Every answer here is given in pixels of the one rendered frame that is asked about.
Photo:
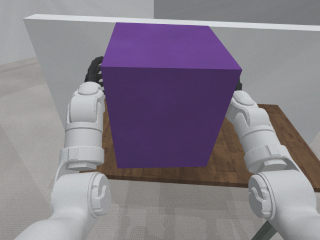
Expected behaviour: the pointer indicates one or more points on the carton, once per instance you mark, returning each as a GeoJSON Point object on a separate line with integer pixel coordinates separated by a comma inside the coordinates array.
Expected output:
{"type": "Point", "coordinates": [167, 88]}

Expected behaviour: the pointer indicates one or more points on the left robot hand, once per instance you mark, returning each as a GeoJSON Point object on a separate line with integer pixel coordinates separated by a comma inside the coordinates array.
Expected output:
{"type": "Point", "coordinates": [93, 70]}

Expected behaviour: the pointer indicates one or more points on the robot right forearm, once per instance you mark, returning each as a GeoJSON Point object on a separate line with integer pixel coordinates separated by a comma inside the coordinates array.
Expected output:
{"type": "Point", "coordinates": [261, 146]}

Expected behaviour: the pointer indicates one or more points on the robot right upper arm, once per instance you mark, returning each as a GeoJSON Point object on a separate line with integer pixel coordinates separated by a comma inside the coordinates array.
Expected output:
{"type": "Point", "coordinates": [286, 200]}

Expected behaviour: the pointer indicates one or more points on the right robot hand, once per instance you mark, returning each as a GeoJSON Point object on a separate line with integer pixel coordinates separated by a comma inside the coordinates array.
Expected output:
{"type": "Point", "coordinates": [238, 86]}

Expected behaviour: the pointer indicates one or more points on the robot left forearm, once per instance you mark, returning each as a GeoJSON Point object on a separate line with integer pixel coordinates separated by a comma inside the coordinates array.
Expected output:
{"type": "Point", "coordinates": [83, 132]}

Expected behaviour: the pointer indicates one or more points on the table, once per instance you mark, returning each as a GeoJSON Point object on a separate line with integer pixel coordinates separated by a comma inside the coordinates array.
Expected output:
{"type": "Point", "coordinates": [226, 166]}

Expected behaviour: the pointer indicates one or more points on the robot left upper arm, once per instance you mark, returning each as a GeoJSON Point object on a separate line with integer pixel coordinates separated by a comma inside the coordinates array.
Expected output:
{"type": "Point", "coordinates": [77, 201]}

